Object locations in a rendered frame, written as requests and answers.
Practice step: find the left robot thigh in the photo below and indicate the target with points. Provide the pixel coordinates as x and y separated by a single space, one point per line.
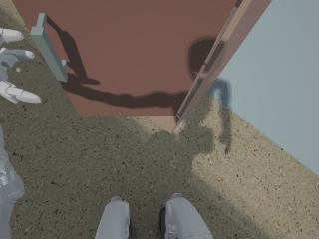
115 218

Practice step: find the cupboard door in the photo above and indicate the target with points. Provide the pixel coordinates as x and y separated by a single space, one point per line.
128 58

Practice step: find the right robot thigh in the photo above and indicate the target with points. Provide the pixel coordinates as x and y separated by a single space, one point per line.
188 222

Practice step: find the robot left hand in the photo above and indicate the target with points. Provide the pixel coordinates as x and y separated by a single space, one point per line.
7 59

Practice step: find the robot thigh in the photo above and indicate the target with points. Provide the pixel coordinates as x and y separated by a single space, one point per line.
115 218
188 222

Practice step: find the handle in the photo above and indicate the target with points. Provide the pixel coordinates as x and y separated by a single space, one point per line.
45 46

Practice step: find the left robot upper arm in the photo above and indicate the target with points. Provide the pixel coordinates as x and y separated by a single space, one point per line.
11 189

